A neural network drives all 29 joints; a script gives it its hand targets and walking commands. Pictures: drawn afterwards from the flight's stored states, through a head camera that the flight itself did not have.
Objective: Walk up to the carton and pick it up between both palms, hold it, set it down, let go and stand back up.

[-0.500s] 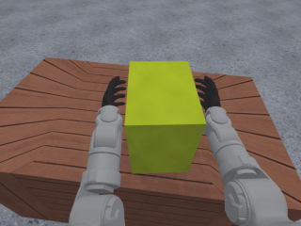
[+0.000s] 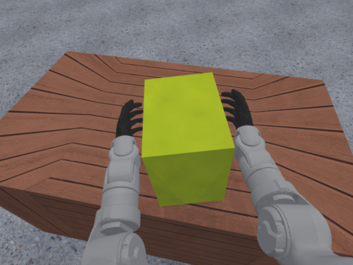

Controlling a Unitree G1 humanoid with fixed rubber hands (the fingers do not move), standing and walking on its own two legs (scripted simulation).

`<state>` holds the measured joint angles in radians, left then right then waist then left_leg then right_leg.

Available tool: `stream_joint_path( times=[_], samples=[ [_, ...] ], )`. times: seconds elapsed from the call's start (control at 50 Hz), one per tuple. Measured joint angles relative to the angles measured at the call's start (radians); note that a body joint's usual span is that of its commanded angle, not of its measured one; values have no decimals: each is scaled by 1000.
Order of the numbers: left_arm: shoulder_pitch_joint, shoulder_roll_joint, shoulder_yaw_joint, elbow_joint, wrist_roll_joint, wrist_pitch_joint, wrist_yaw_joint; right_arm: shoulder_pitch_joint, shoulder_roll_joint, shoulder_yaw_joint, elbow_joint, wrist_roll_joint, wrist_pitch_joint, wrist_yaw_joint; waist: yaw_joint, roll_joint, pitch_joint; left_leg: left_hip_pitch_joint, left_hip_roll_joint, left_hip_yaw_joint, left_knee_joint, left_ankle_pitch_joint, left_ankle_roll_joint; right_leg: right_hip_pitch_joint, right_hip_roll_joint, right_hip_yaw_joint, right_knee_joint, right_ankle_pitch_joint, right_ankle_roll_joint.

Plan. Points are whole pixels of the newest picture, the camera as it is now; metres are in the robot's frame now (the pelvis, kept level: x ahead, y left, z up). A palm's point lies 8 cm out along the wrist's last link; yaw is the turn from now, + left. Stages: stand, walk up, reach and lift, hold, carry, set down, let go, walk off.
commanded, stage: set down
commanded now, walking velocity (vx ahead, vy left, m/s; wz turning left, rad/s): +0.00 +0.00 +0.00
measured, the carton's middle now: (185, 141) +0.43 +0.07 +0.00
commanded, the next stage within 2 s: none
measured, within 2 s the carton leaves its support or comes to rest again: rests again in 0.90 s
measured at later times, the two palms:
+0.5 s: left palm (132, 139) +0.36 +0.18 +0.08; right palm (248, 128) +0.43 -0.08 +0.09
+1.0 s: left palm (133, 139) +0.37 +0.18 +0.08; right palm (249, 132) +0.42 -0.08 +0.08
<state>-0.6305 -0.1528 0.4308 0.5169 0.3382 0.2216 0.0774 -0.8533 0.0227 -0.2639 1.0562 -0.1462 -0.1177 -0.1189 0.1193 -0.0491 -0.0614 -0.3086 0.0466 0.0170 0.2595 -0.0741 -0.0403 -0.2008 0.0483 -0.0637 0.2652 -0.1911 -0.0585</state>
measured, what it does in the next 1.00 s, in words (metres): stands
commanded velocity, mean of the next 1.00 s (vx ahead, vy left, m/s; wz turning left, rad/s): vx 0.00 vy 0.00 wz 0.00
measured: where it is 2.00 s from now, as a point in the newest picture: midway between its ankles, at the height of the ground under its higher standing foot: outside the picture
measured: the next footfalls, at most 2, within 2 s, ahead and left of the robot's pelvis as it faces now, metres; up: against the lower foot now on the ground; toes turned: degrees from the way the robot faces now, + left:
none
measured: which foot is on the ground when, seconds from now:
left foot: down 0.00-1.00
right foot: down 0.00-1.00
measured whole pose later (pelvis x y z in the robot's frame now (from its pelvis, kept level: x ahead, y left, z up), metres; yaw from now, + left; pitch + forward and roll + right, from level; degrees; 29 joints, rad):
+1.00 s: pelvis -0.01 +0.01 +0.00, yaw -3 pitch +8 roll +0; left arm -0.67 -0.27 0.58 0.56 0.47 0.13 0.09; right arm -0.86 0.03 -0.51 1.10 -0.32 -0.17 0.01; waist 0.15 -0.05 -0.06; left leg -0.32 0.06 0.10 0.25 -0.07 -0.02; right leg -0.25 0.04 -0.03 0.29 -0.18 -0.05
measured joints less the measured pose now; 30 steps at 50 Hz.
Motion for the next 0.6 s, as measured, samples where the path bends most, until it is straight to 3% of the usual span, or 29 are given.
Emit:
stream_joint_path(
  times=[0.12, 0.3, 0.4, 0.6],
  samples=[
    [17, -17, -24, -11, 6, 31, 31, 11, -22, 18, 40, 26, -11, 16, -5, 5, -18, -1, 4, 20, 13, -16, 5, 5, 1, 11, -13, 3, 3],
    [-7, -61, 16, 19, 42, 24, 44, 22, -49, 11, 46, 30, -5, 41, 33, 36, -2, 8, 14, 49, 7, -10, 7, -5, 6, 33, -3, 12, 2],
    [-34, -67, 54, 51, 43, -14, 41, -3, -49, -24, 45, -4, -4, 51, 56, 34, -9, -18, 21, 57, -7, 9, 3, -47, 11, 37, 9, 20, -4],
    [-60, -78, 140, 92, 85, -65, 11, -48, -23, -148, 81, -119, -13, 77, 64, 9, -29, -32, 19, 58, -22, 23, 3, -72, 8, 26, 25, 13, -9]
  ],
)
